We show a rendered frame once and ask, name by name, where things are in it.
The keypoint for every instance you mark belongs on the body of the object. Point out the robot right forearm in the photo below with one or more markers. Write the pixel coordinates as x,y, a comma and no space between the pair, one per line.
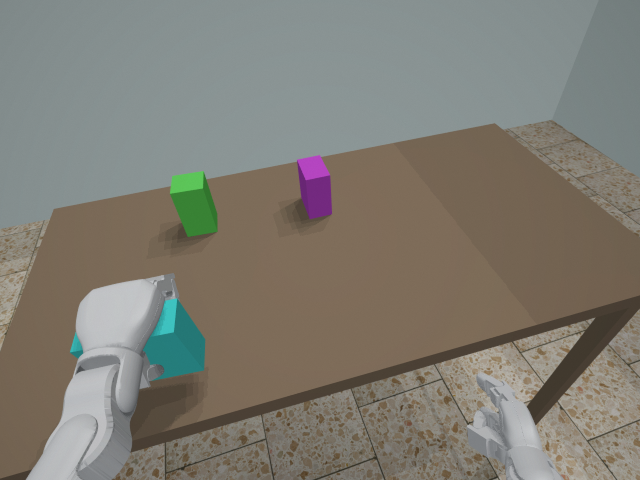
529,463

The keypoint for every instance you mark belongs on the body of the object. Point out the robot left hand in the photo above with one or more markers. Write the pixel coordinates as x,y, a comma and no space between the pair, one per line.
125,315

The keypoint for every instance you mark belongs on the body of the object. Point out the table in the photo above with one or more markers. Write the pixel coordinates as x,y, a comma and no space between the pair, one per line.
437,247

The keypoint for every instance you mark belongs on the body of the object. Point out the robot right hand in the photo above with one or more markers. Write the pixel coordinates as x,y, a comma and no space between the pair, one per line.
493,434

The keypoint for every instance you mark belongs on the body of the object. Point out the robot left forearm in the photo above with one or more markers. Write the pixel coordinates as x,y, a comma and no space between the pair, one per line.
93,439

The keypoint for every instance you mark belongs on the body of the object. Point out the sponge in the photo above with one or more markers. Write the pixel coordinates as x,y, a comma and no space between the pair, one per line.
176,343

